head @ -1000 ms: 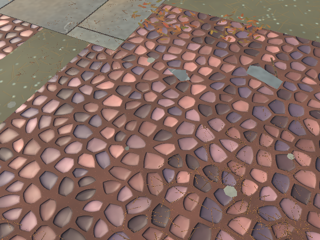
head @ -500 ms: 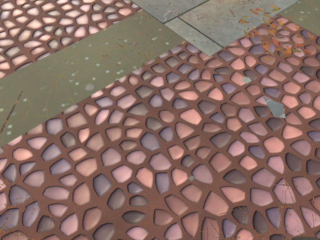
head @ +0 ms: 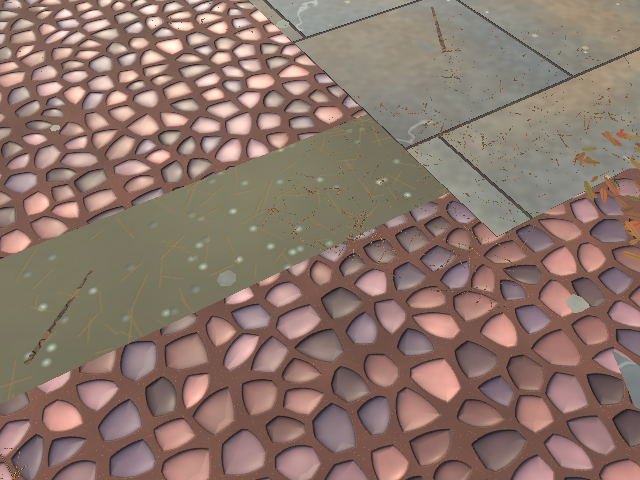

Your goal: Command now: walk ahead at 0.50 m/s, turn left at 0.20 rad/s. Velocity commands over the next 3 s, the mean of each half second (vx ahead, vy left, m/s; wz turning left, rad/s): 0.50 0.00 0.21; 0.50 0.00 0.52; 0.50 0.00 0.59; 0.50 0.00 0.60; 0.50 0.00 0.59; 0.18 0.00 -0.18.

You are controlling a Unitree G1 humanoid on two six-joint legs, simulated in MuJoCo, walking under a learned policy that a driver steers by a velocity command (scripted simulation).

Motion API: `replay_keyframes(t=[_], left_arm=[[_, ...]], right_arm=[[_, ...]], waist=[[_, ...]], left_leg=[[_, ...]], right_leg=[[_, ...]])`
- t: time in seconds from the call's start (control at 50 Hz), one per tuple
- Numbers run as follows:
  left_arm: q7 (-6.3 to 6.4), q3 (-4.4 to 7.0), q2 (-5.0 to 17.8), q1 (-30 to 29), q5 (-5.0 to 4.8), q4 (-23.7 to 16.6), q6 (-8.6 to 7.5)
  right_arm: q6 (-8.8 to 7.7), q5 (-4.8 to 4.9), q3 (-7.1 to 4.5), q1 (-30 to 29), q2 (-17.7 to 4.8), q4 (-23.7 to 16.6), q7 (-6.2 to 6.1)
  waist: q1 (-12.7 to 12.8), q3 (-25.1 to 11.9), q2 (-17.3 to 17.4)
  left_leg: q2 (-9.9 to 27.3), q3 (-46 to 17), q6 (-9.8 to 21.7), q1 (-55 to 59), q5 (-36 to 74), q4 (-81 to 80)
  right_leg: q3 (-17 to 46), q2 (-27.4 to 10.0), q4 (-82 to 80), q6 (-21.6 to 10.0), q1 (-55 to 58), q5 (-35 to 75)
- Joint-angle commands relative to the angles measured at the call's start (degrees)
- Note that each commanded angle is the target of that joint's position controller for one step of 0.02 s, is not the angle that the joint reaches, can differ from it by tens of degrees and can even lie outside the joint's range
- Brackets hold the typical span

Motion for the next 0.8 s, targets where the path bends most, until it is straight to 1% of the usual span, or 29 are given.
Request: replay_keyframes(t=[0.02, 0.04, 0.06, 0.1, 0.12, 0.16, 0.22, 0.24, 0.28, 0.32, 0.34, 0.36, 0.38, 0.4, 0.42, 0.44, 0.46, 0.48, 0.5, 0.52, 0.54, 0.56, 0.6, 0.62, 0.66, 0.7, 0.72, 0.76, 0.8], left_arm=[[0.55, 1.33, 5.91, 4.20, 0.69, -1.49, 0.01], [0.62, 1.17, 5.38, 4.26, 0.54, -1.18, -0.11], [0.69, 1.17, 5.56, 4.80, 0.16, -0.74, -0.25], [0.93, 1.60, 7.32, 6.08, -0.44, 0.23, -0.34], [1.06, 1.82, 8.17, 6.57, -0.53, 0.63, -0.21], [1.26, 2.00, 9.11, 7.50, -0.73, 1.35, 0.21], [1.40, 2.02, 9.87, 10.14, -1.19, 2.85, 0.75], [1.40, 2.03, 10.04, 11.37, -1.31, 3.49, 0.96], [1.48, 2.17, 10.54, 12.42, -1.32, 4.47, 1.42], [1.70, 2.47, 11.08, 12.67, -1.34, 5.31, 1.93], [1.85, 2.64, 11.46, 12.33, -1.32, 5.50, 2.21], [2.07, 2.81, 11.95, 11.46, -1.33, 5.43, 2.48], [2.37, 2.72, 11.76, 10.75, -1.29, 5.23, 2.83], [2.87, 2.16, 10.57, 10.74, -0.53, 4.28, 2.92], [2.81, 0.34, 5.93, 14.33, 1.16, 1.30, 2.01], [2.27, -0.37, 4.69, 14.52, 0.75, 1.47, 0.43], [1.51, 0.88, 9.69, 10.17, -1.16, 0.29, -0.93], [1.25, 0.82, 9.81, 5.73, -1.97, -0.99, -1.69], [1.43, 0.79, 9.20, 4.11, -0.97, -1.24, -1.91], [1.70, 1.23, 9.43, 3.95, 0.27, -1.19, -1.60], [1.66, 1.27, 8.91, 4.34, 0.70, -1.45, -1.10], [1.66, 1.23, 8.17, 4.79, 0.85, -1.59, -0.60], [1.87, 1.05, 7.10, 3.28, 0.95, -2.38, 0.23], [1.98, 0.87, 6.58, 0.85, 0.97, -3.22, 0.40], [1.89, 0.42, 5.31, -4.21, 1.02, -4.62, 0.29], [1.49, 0.06, 4.42, -8.62, 0.68, -5.77, -0.07], [1.28, 0.04, 4.47, -10.43, 0.36, -6.33, -0.24], [0.90, 0.28, 5.31, -12.88, -0.17, -7.36, -0.53], [0.56, 0.75, 6.48, -13.56, -0.29, -7.83, -0.85]], right_arm=[[-1.74, -0.75, -1.71, -4.72, -6.12, -6.25, 0.23], [-1.74, -0.58, -1.53, -3.97, -5.10, -5.82, 0.40], [-1.68, -0.59, -1.30, -3.74, -4.15, -5.61, 0.49], [-1.67, -1.02, -0.70, -6.67, -2.86, -6.66, 0.54], [-1.81, -1.15, -0.40, -8.49, -2.35, -7.13, 0.62], [-2.18, -1.10, 0.06, -11.90, -1.54, -7.66, 0.98], [-2.63, -0.61, 0.31, -17.01, -1.34, -8.46, 1.67], [-2.73, -0.41, 0.30, -18.54, -1.49, -8.87, 1.91], [-2.74, 0.01, 0.20, -20.40, -2.02, -9.52, 2.48], [-2.63, 0.10, 0.00, -21.52, -2.80, -10.23, 3.06], [-2.56, 0.00, -0.22, -20.90, -3.37, -10.27, 3.25], [-2.46, -0.23, -0.78, -18.14, -4.42, -9.72, 3.27], [-2.31, -0.51, -1.90, -11.78, -6.19, -7.88, 3.08], [-2.04, -0.43, -3.42, -3.07, -9.25, -5.60, 2.58], [-1.66, -1.02, -4.91, 3.87, -15.74, -5.03, 1.99], [-1.58, 0.39, -4.48, 5.19, -14.10, -4.35, 2.25], [-1.76, 0.11, -3.30, 3.12, -10.53, -4.61, 2.27], [-1.92, -0.47, -2.87, -0.05, -9.02, -5.19, 2.17], [-1.96, -0.83, -2.53, -3.04, -8.06, -5.52, 2.20], [-2.06, -1.16, -2.07, -5.29, -6.71, -6.06, 2.16], [-2.01, -1.42, -1.97, -6.54, -6.47, -6.53, 2.06], [-2.07, -1.21, -2.10, -6.89, -6.55, -6.57, 1.87], [-2.27, -0.86, -2.51, -6.02, -7.72, -5.98, 1.22], [-2.30, -0.76, -2.79, -5.14, -8.52, -5.50, 0.85], [-2.11, -0.48, -3.02, -3.16, -9.08, -4.45, 0.26], [-1.79, -0.16, -3.18, -0.96, -9.52, -3.40, -0.14], [-1.68, 0.01, -3.26, 0.34, -9.77, -2.80, -0.24], [-1.37, 0.37, -3.27, 2.32, -9.64, -1.78, -0.37], [-0.86, 0.45, -3.20, 3.26, -9.08, -1.23, -0.62]], waist=[[2.30, -0.26, -6.25], [1.82, -0.71, -7.38], [1.63, -1.01, -7.64], [2.16, -0.10, -6.83], [2.65, 0.15, -6.15], [3.74, 0.49, -5.86], [5.58, 1.40, -5.75], [6.09, 1.71, -5.74], [6.25, 2.25, -6.06], [5.63, 2.58, -6.10], [4.75, 2.02, -6.24], [2.73, 0.17, -6.42], [-0.78, -3.88, -5.63], [-4.38, -9.34, -3.78], [-4.20, -17.34, 7.97], [-3.99, -21.86, 14.09], [-4.87, -14.82, 9.24], [-4.02, -8.83, 5.59], [-2.07, -4.82, 1.03], [-0.23, -3.26, 0.73], [1.22, -2.71, 2.10], [1.93, -2.70, 2.56], [2.14, -1.71, 2.25], [1.51, -0.73, 1.95], [-0.18, 0.30, 1.60], [-1.84, 0.56, 1.89], [-2.53, 0.59, 1.87], [-3.15, 0.74, 2.17], [-2.85, 0.46, 2.76]], left_leg=[[7.55, -0.17, -0.26, -19.61, 6.77, 0.46], [7.97, 0.68, -0.50, -18.01, 7.48, -1.57], [8.19, 1.58, -0.83, -17.58, 7.67, -3.47], [8.81, 2.78, -1.76, -18.94, 9.92, -9.58], [9.01, 3.14, -2.08, -19.12, 12.59, -13.31], [8.69, 4.01, -2.41, -17.66, 18.93, -20.77], [7.07, 5.58, -2.75, -13.57, 26.05, -29.35], [6.66, 5.81, -2.65, -12.83, 27.08, -30.84], [6.39, 5.79, -1.54, -13.33, 26.72, -33.11], [6.08, 5.80, 0.29, -13.34, 23.29, -34.59], [5.35, 6.43, 1.33, -11.64, 21.06, -35.15], [3.83, 7.75, 2.56, -6.96, 19.65, -36.16], [1.87, 9.35, 4.16, 2.34, 20.17, -37.68], [3.28, 6.11, 6.20, 15.97, 21.09, -37.21], [17.09, -17.70, 14.12, 37.59, 19.17, -37.15], [22.94, -38.17, 20.25, 44.09, 8.57, -46.77], [21.37, -33.38, 17.63, 39.35, 4.29, -48.58], [18.78, -25.84, 15.79, 31.71, 7.73, -49.17], [16.53, -20.83, 14.56, 23.83, 13.58, -50.29], [14.60, -17.41, 13.72, 18.39, 18.79, -51.58], [13.49, -16.27, 13.84, 14.81, 21.76, -52.86], [12.99, -15.25, 14.43, 12.51, 24.06, -53.69], [11.99, -12.40, 14.96, 8.78, 26.61, -54.75], [11.44, -11.37, 14.62, 7.74, 27.04, -55.08], [9.33, -9.14, 12.72, 5.71, 25.61, -54.72], [8.12, -8.48, 11.12, 4.24, 23.18, -53.95], [8.35, -9.22, 10.74, 4.19, 22.06, -53.65], [9.38, -11.77, 10.29, 6.76, 20.53, -51.53], [10.52, -15.02, 9.62, 11.09, 20.10, -47.94]], right_leg=[[23.06, -15.90, -17.48, -9.60, 16.28, -4.81], [20.64, -14.74, -18.41, -9.64, 15.30, -1.64], [18.68, -14.47, -19.03, -10.14, 14.76, 1.51], [15.75, -14.89, -20.65, -11.24, 14.31, 6.56], [14.32, -14.84, -21.21, -11.28, 14.44, 8.08], [10.95, -13.83, -21.77, -10.42, 14.32, 9.87], [7.49, -12.99, -21.46, -9.25, 13.86, 11.22], [7.42, -13.51, -21.23, -9.11, 14.46, 11.21], [6.62, -15.30, -20.62, -8.46, 18.01, 11.39], [5.62, -17.06, -19.03, -7.40, 21.68, 14.06], [4.60, -17.40, -17.16, -6.76, 23.07, 18.67], [2.76, -16.92, -13.12, -5.86, 23.71, 27.78], [-0.14, -15.04, -4.88, -4.44, 22.55, 36.76], [-3.01, -12.69, 7.20, -2.25, 15.80, 34.97], [-5.40, -6.05, 29.18, 1.58, -5.51, 12.17], [1.80, 0.39, 41.41, 2.98, -19.24, -21.01], [6.02, -3.25, 44.91, 1.99, -25.44, -19.05], [5.21, -5.56, 42.96, 1.16, -25.61, -14.07], [4.83, -7.20, 38.43, 1.38, -23.20, -10.45], [5.12, -8.56, 34.21, 1.89, -19.68, -7.90], [5.11, -8.79, 32.33, 2.56, -16.97, -6.58], [4.76, -8.65, 30.71, 3.38, -15.62, -6.03], [3.95, -7.99, 26.00, 5.01, -15.27, -2.75], [3.83, -7.59, 22.18, 5.59, -15.84, 0.57], [3.91, -6.25, 13.29, 6.01, -13.88, 8.64], [3.75, -4.35, 6.00, 6.00, -10.04, 14.82], [3.77, -3.60, 4.06, 5.89, -8.47, 16.54], [4.87, -2.95, 1.12, 5.37, -7.78, 16.45], [6.03, -2.64, -1.67, 4.43, -7.39, 13.16]])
